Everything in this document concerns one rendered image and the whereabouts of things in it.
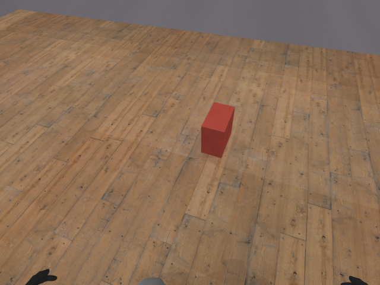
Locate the carton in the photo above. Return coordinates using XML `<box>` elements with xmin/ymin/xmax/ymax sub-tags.
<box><xmin>201</xmin><ymin>102</ymin><xmax>235</xmax><ymax>158</ymax></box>

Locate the left robot hand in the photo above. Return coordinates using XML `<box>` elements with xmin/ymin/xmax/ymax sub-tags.
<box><xmin>25</xmin><ymin>269</ymin><xmax>57</xmax><ymax>285</ymax></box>

